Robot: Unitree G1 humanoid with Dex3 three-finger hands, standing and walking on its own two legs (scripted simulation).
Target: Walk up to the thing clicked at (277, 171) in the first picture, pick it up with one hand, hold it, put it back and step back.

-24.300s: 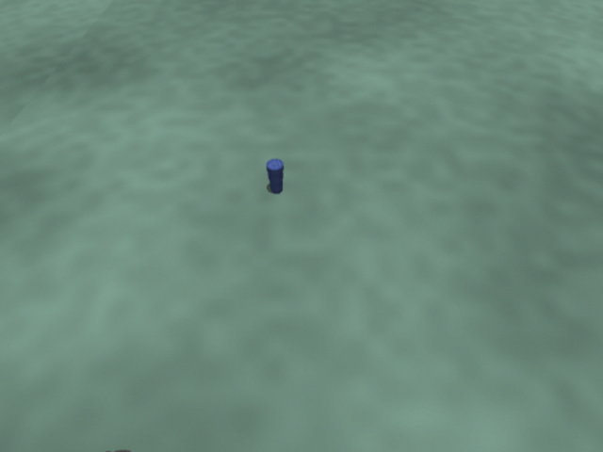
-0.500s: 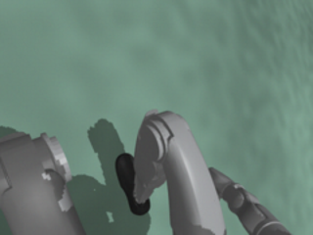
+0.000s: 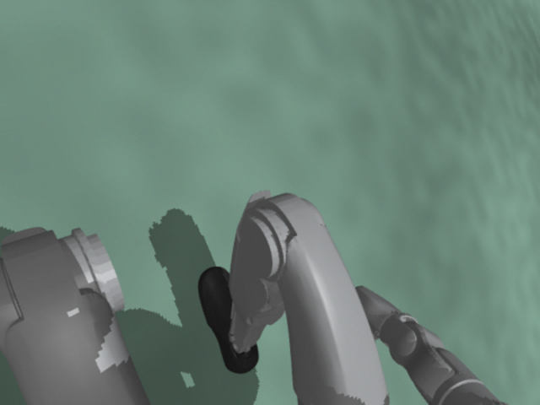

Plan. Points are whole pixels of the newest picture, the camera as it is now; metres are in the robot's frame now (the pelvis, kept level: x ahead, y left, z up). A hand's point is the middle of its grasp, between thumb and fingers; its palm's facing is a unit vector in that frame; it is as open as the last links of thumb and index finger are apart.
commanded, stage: open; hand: left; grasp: from the side
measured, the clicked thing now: out of the picture +0.43 +0.33 -0.20
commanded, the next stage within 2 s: withdraw in 0.08 s
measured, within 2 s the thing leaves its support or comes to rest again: neither
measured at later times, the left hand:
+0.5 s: hand out of the picture +0.42 +0.37 -0.12, palm faces +0.45 -0.89 -0.02, open 17.2 cm
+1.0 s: hand out of the picture +0.33 +0.45 +0.01, palm faces +0.47 -0.78 -0.40, open 17.3 cm
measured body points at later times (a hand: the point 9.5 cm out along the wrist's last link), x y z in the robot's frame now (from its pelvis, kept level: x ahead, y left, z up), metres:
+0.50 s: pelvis +0.00 +0.00 +0.00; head +0.22 +0.19 +0.34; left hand +0.39 +0.41 -0.12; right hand +0.18 -0.24 -0.04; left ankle +0.08 +0.12 -0.25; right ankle +0.13 -0.11 -0.25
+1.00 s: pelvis +0.01 -0.01 +0.07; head +0.19 +0.11 +0.46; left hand +0.30 +0.49 +0.03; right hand +0.22 -0.23 -0.04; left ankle +0.08 +0.12 -0.25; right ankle +0.13 -0.11 -0.25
